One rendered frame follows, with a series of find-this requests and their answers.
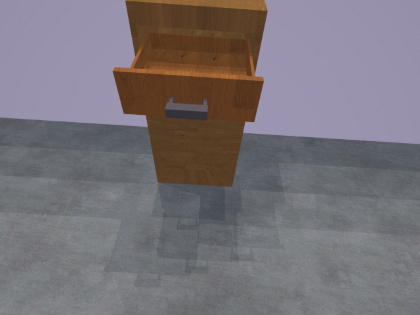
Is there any cabinet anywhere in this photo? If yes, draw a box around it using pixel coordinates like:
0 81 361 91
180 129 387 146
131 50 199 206
125 0 268 187

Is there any drawer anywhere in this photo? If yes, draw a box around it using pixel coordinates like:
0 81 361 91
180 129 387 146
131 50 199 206
113 32 264 122

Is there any handle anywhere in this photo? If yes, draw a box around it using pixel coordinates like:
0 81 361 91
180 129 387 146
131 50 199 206
165 96 208 120

